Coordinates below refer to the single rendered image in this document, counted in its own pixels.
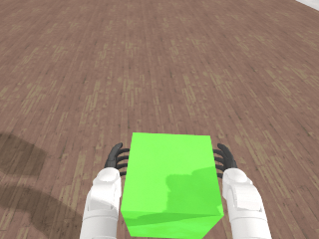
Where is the right robot forearm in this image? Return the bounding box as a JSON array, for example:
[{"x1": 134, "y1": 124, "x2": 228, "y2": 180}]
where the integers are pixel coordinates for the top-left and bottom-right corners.
[{"x1": 222, "y1": 167, "x2": 272, "y2": 239}]

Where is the robot right hand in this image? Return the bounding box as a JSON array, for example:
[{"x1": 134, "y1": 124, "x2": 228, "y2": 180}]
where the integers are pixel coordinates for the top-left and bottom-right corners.
[{"x1": 212, "y1": 143, "x2": 238, "y2": 179}]

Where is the left robot forearm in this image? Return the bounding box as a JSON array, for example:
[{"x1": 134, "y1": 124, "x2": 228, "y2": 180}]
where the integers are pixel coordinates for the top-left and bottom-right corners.
[{"x1": 80, "y1": 167, "x2": 122, "y2": 239}]

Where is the robot left hand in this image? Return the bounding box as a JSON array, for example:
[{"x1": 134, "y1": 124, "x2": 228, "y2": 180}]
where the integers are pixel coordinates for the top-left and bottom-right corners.
[{"x1": 104, "y1": 142, "x2": 130, "y2": 176}]

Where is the carton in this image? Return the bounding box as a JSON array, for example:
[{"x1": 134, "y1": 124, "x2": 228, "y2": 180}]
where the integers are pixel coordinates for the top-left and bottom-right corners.
[{"x1": 121, "y1": 132, "x2": 224, "y2": 239}]

